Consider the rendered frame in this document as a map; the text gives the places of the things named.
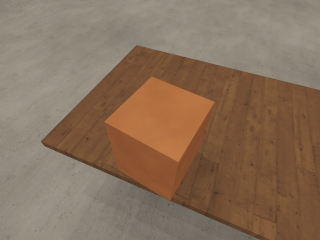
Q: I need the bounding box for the carton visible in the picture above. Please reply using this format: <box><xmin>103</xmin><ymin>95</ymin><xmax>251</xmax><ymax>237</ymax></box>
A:
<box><xmin>104</xmin><ymin>77</ymin><xmax>215</xmax><ymax>202</ymax></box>

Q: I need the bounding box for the table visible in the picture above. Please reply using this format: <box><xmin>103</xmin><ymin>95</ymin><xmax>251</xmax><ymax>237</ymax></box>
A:
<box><xmin>41</xmin><ymin>45</ymin><xmax>320</xmax><ymax>240</ymax></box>

